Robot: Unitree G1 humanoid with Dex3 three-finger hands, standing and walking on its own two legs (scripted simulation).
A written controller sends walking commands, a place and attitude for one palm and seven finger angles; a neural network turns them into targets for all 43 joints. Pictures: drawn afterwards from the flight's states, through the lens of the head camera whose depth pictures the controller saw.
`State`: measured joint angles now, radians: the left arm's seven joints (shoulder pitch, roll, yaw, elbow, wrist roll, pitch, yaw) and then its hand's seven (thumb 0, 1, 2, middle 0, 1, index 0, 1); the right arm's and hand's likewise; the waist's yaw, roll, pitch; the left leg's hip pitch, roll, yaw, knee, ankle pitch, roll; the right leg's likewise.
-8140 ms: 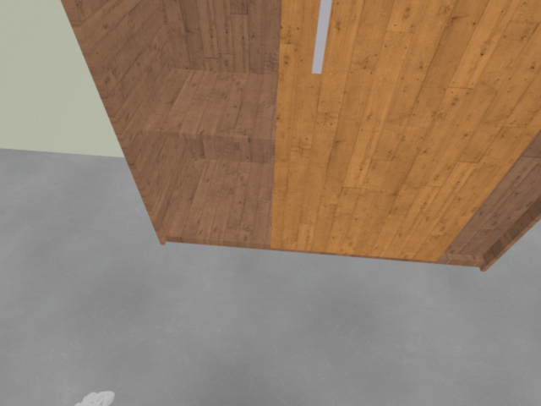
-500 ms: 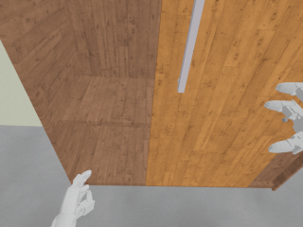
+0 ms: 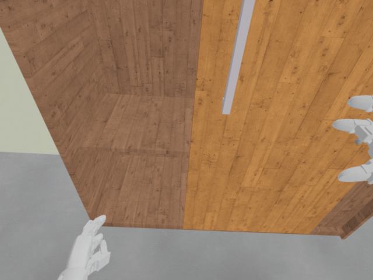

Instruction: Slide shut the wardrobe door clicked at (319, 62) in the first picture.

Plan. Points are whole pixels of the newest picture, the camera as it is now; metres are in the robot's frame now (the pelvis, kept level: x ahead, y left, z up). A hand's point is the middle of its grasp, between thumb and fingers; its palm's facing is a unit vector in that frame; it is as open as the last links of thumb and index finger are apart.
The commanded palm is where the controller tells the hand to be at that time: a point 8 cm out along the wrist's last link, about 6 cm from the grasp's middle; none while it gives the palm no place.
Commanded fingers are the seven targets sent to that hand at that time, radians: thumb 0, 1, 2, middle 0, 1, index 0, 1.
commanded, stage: raise the hand with hooked fingers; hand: right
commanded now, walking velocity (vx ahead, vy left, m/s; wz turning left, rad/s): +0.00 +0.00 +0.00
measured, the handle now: (235, 52) +0.56 -0.12 +0.27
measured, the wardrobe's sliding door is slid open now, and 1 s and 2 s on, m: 0.47 0.47 0.47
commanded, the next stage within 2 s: move the hooked fingers beside the handle in 0.06 s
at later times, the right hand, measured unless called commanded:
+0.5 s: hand (332, 126) +0.31 -0.25 +0.24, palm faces +0.09 +0.99 -0.05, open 14.0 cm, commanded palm +0.28 -0.30 +0.25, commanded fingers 0.00 0.50 -0.30 0.30 1.20 0.30 1.20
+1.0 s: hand (304, 107) +0.37 -0.23 +0.24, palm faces +0.10 +0.99 -0.02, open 14.0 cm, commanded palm +0.35 -0.27 +0.24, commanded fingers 0.00 0.50 -0.30 0.30 1.20 0.30 1.20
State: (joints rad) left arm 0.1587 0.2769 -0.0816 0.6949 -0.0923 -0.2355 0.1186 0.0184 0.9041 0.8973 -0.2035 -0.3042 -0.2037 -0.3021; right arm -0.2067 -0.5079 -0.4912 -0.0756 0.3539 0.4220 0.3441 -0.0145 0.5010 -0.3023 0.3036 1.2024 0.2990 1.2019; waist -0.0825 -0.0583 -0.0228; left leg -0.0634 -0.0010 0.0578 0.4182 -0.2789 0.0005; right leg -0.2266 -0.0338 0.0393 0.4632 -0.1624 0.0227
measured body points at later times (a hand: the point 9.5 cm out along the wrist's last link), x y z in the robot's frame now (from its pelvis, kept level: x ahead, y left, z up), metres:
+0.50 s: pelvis +0.00 +0.00 +0.00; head -0.03 +0.02 +0.45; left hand +0.22 +0.22 -0.06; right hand +0.29 -0.30 +0.25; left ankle -0.03 +0.12 -0.74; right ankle +0.06 -0.13 -0.74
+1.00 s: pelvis +0.02 +0.01 +0.00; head -0.02 +0.03 +0.45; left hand +0.19 +0.25 -0.08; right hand +0.36 -0.28 +0.25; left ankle -0.03 +0.12 -0.74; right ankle +0.06 -0.13 -0.74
